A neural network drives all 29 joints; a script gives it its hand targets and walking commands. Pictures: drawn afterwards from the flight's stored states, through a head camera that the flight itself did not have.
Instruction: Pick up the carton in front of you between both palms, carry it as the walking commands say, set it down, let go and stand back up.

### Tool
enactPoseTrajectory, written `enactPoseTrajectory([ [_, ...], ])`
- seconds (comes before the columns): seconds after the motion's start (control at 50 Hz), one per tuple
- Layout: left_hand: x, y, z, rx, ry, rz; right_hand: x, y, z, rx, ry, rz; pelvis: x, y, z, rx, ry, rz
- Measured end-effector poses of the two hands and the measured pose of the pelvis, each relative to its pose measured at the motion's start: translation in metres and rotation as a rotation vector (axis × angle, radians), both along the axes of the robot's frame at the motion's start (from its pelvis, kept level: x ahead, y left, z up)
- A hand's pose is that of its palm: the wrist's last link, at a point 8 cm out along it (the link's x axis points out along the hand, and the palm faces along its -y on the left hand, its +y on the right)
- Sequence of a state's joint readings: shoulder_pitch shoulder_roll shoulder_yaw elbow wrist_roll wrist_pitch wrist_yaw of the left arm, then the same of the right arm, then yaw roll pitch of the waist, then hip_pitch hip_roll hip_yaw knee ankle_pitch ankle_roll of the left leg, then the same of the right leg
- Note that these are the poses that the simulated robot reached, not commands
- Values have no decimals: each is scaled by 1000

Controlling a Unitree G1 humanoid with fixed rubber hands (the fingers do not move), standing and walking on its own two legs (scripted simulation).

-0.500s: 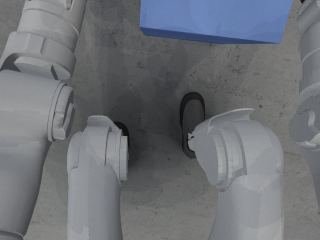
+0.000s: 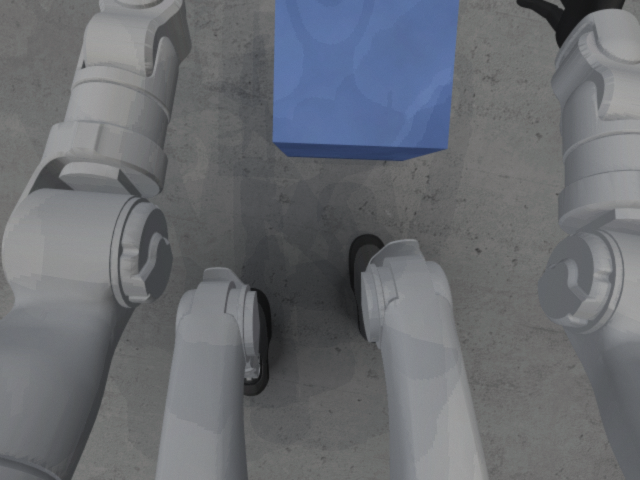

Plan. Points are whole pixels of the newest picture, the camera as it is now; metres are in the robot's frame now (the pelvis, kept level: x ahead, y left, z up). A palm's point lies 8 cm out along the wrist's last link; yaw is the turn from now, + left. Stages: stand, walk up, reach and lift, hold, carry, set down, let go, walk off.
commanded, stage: set down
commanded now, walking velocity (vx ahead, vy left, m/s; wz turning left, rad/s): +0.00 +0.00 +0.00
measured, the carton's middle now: (354, 84) +0.53 -0.13 -0.34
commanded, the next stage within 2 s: let go in 0.54 s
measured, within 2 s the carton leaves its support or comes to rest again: neither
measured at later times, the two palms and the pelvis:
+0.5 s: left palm out of the picture +0.60 +0.05 +0.04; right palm out of the picture +0.50 -0.33 +0.04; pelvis +0.03 -0.01 +0.13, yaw -1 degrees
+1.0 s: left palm out of the picture +0.47 +0.11 +0.14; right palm out of the picture +0.39 -0.32 +0.14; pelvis +0.07 -0.03 +0.25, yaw -3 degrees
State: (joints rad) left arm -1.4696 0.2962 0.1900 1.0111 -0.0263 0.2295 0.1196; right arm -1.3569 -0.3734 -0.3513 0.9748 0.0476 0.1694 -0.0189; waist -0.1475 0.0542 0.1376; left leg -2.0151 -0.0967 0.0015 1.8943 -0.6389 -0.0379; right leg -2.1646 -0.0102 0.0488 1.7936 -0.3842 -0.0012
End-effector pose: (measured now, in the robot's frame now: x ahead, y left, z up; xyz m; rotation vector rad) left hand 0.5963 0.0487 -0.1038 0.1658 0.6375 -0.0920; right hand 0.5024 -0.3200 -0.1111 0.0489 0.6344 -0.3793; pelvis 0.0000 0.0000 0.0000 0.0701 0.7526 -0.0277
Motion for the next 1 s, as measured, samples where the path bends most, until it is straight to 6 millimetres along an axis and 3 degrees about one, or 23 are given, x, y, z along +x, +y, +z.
enactPoseTrajectory([
  [0.2,0,4,48,0,-16,-7,1,-7,54,-9,-4,-2,12,-4,47,-4,50,-2],
  [0.5,0,6,145,-6,-13,-13,-5,-11,149,-2,-8,9,29,-6,132,-4,52,-17],
  [0.64,-8,10,176,9,-3,-6,-10,-8,181,-19,11,44,35,-9,166,-7,40,-18],
  [0.76,-43,24,194,68,23,33,-33,-1,198,-54,75,139,46,-14,197,-7,-2,-19],
  [0.88,-95,43,218,96,61,69,-73,3,223,-73,140,220,60,-21,226,-14,-90,-22],
  [1.0,-131,57,247,96,73,56,-113,4,255,-75,159,245,73,-25,249,-29,-189,-32],
])
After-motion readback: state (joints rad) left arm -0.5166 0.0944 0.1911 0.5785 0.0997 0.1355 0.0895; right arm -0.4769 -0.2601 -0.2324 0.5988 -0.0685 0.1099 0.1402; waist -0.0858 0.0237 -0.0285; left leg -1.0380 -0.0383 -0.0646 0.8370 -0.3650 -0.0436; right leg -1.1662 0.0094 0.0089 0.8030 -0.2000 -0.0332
